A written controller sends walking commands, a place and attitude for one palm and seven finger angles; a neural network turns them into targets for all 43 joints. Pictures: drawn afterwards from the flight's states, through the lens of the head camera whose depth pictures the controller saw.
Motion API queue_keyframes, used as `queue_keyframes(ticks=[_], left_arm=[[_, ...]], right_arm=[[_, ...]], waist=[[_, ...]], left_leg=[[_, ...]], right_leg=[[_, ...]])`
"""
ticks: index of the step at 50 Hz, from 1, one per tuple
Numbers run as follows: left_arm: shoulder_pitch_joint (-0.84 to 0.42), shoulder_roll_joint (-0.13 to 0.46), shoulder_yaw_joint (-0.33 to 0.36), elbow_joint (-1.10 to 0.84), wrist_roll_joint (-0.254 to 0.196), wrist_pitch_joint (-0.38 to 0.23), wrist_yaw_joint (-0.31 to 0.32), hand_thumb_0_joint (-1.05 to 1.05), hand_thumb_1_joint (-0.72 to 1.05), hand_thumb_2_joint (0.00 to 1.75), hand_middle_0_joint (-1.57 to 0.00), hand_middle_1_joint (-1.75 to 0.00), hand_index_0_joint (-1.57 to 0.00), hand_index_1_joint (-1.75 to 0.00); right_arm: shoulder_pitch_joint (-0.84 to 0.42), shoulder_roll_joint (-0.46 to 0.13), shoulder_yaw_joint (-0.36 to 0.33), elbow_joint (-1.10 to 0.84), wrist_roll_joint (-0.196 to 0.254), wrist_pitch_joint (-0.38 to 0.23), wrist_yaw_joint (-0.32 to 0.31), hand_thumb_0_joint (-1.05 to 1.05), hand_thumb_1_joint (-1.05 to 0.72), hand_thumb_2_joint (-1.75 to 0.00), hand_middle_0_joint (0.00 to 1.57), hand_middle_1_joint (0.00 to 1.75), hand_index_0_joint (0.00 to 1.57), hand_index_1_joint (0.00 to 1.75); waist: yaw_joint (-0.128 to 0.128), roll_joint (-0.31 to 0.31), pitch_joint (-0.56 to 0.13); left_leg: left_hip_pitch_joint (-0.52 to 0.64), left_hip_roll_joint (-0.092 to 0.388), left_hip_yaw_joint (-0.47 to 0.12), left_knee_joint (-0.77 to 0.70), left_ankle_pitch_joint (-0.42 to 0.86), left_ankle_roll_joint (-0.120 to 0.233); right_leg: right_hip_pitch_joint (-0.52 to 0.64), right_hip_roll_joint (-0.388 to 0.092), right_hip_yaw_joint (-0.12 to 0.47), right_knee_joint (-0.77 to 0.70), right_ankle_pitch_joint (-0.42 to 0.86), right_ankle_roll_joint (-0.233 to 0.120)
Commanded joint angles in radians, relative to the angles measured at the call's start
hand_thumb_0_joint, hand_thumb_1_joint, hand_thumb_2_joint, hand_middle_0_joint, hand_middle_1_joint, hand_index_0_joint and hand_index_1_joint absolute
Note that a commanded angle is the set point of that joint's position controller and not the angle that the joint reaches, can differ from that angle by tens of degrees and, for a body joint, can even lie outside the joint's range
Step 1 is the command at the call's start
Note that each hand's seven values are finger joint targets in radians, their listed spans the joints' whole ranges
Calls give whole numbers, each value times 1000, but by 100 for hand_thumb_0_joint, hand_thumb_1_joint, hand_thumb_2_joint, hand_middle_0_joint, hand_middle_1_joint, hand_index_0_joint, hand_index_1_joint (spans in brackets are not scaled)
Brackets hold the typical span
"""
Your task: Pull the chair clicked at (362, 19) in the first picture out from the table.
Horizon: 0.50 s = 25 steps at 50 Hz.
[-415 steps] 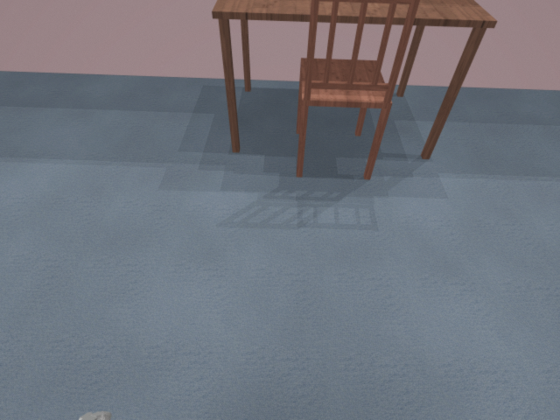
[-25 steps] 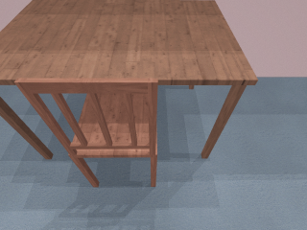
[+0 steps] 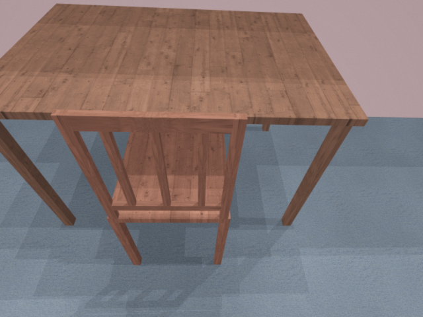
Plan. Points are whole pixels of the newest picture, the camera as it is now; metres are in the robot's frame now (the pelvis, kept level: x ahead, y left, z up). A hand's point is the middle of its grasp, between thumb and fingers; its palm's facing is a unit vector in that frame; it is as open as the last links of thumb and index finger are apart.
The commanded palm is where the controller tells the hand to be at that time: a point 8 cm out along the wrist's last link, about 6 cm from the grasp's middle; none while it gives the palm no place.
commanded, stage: look again from close up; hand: left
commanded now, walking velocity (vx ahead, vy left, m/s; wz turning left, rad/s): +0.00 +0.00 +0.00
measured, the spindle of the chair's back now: (161, 173) +0.46 +0.16 -0.06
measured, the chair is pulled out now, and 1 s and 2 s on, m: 0.00 0.00 0.00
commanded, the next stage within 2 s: raise the hand toward the chair's back in 0.26 s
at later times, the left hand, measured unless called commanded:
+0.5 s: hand out of the picture +0.12 +0.17 -0.08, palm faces +0.25 -0.95 -0.18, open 7.5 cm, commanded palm +0.08 +0.22 -0.06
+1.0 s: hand (138, 316) +0.14 +0.14 -0.06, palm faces +0.10 -0.99 -0.06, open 11.1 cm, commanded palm +0.11 +0.20 -0.05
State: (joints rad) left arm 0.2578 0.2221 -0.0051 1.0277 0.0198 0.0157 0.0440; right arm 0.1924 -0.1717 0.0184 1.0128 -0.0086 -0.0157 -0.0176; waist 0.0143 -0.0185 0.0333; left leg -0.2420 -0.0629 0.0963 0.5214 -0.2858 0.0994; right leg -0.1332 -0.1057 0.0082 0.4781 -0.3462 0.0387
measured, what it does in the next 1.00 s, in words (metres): lowers itself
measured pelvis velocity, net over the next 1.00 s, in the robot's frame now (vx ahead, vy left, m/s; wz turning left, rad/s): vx -0.05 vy -0.09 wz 0.07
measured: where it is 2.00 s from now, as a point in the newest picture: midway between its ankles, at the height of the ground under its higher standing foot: outside the picture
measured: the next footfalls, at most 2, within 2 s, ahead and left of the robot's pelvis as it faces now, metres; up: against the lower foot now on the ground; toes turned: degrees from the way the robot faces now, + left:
none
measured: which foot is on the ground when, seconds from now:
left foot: down 0.00-1.00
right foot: down 0.00-1.00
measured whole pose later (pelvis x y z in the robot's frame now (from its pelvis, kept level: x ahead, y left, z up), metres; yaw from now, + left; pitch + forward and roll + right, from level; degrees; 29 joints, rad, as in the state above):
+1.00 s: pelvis -0.05 -0.09 -0.10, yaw +4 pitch +15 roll -3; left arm 0.38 0.26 0.24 0.08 -0.33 -0.50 -0.37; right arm 0.15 -0.22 0.00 0.60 0.03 -0.27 -0.08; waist 0.04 0.02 -0.14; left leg -1.02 0.04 -0.09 1.26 -0.50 -0.03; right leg -0.91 0.04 -0.18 1.22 -0.57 -0.10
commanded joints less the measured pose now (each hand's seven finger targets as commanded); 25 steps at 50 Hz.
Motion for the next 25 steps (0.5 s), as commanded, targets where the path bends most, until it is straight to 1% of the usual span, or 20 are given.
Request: queue_keyframes(ticks=[1,3,4,5,6,9,10,11,12,14,15,17,18,19,20,21,22,23,24,25], left_arm=[[83,78,17,-18,-2,-18,-2,0,90,90,-20,-30,-20,-30],[87,80,16,-12,-4,-18,-1,0,90,90,-20,-30,-20,-30],[88,78,16,-6,-4,-18,-1,0,90,90,-20,-30,-20,-30],[89,79,15,-1,-3,-18,-2,0,90,90,-20,-30,-20,-30],[96,75,14,4,-4,-18,-1,0,90,90,-20,-30,-20,-30],[99,72,11,19,-4,-18,-1,0,90,90,-20,-30,-20,-30],[101,70,13,23,-3,-18,-2,0,90,90,-20,-30,-20,-30],[104,68,12,28,-3,-19,-2,0,90,90,-20,-30,-20,-30],[111,65,11,34,-4,-20,-1,0,90,90,-20,-30,-20,-30],[115,59,9,43,-3,-22,-1,0,90,90,-20,-30,-20,-30],[115,60,8,46,-3,-23,-2,0,90,90,-20,-30,-20,-30],[120,53,7,54,-3,-24,-2,0,90,90,-20,-30,-20,-30],[109,55,-1,56,15,-42,33,0,90,90,-20,-30,-20,-30],[-559,313,182,-1510,-156,-242,56,0,88,89,-20,-30,-20,-30],[-356,379,221,-1457,-97,-207,106,0,85,88,-20,-29,-20,-29],[119,44,38,-1198,-112,-80,103,0,83,87,-19,-29,-19,-29],[195,-87,-19,-1023,-167,-39,94,0,81,86,-19,-29,-19,-29],[67,-16,51,-1099,-181,-91,78,0,78,85,-19,-28,-19,-28],[68,60,148,-1027,-172,-152,54,0,76,84,-19,-28,-19,-28],[173,74,210,-926,-176,-212,18,0,74,83,-18,-27,-18,-27]], right_arm=[[60,-148,-34,-16,-3,-16,-7,0,-90,-90,20,30,20,30],[66,-149,-31,-5,-1,-17,-8,0,-90,-90,20,30,20,30],[68,-147,-30,1,-1,-17,-9,0,-90,-90,20,30,20,30],[66,-140,-29,7,3,-17,-8,0,-90,-90,20,30,20,30],[65,-142,-30,10,1,-16,-7,0,-90,-90,20,30,20,30],[75,-143,-28,26,2,-15,-6,0,-90,-90,20,30,20,30],[75,-134,-27,32,4,-15,-7,0,-90,-90,20,30,20,30],[77,-136,-26,34,3,-15,-6,0,-90,-90,20,30,20,30],[79,-131,-27,39,3,-15,-6,0,-90,-90,20,30,20,30],[89,-128,-27,48,3,-16,-6,0,-90,-90,20,30,20,30],[88,-121,-26,53,6,-15,-6,0,-90,-90,20,30,20,30],[93,-120,-26,57,5,-13,-5,0,-90,-90,20,30,20,30],[90,-161,-30,-6,7,-18,-1,0,-90,-90,20,30,20,30],[163,-277,-82,-326,52,-162,-35,0,-90,-90,20,30,20,30],[77,-178,-24,-255,44,-243,-73,0,-90,-90,20,30,20,30],[56,-149,-41,-279,51,-304,-61,0,-90,-90,20,30,20,30],[62,-151,-62,-230,63,-308,-58,0,-90,-90,20,30,20,30],[52,-185,-81,-291,53,-310,-51,0,-90,-90,20,30,20,30],[31,-203,-89,-315,34,-308,-45,0,-90,-90,20,30,20,30],[21,-203,-90,-351,27,-298,-36,0,-90,-90,20,30,20,30]], waist=[[-4,37,-29],[-5,42,-44],[-5,35,-38],[-2,19,-12],[-3,18,-10],[-7,41,-4],[-4,30,13],[-5,43,11],[-5,34,7],[-6,44,5],[-4,22,30],[-8,14,34],[-23,16,45],[-124,191,-487],[-62,272,-469],[-47,215,-326],[-58,116,-148],[-63,104,-58],[-64,60,-51],[-39,35,-61]], left_leg=[[87,170,-188,-162,310,-42],[106,171,-183,-158,341,-44],[103,169,-182,-158,335,-44],[86,168,-178,-164,314,-42],[81,164,-176,-168,277,-44],[82,163,-176,-185,237,-48],[66,162,-174,-189,218,-44],[62,159,-171,-191,204,-46],[67,157,-174,-194,178,-45],[72,158,-169,-198,169,-45],[55,157,-165,-198,157,-43],[46,151,-161,-199,122,-47],[37,181,-185,-46,552,-87],[429,128,-207,-82,660,-146],[471,176,-185,-114,646,-164],[343,172,-219,-175,515,-172],[158,138,-194,-153,368,-152],[40,113,-194,-91,221,-138],[-53,89,-183,-9,80,-126],[-144,61,-153,70,46,-117]], right_leg=[[-51,7,-16,-34,134,-39],[-45,2,-16,-36,144,-37],[-43,1,-17,-40,143,-37],[-43,0,-17,-53,143,-36],[-44,-6,-13,-59,140,-37],[-50,-4,-15,-58,129,-35],[-46,-2,-16,-68,126,-36],[-45,-6,-12,-70,127,-38],[-46,-6,-11,-73,122,-38],[-50,-7,-11,-75,128,-37],[-51,-7,-9,-87,129,-38],[-57,-8,-3,-90,122,-39],[-97,1,13,-44,220,-32],[-161,102,-113,53,345,-50],[-237,98,-74,180,121,-50],[-332,112,-87,276,-34,-55],[-351,85,-81,261,-47,-44],[-367,87,-101,195,-44,-47],[-399,94,-116,130,-27,-56],[-396,99,-127,107,10,-65]])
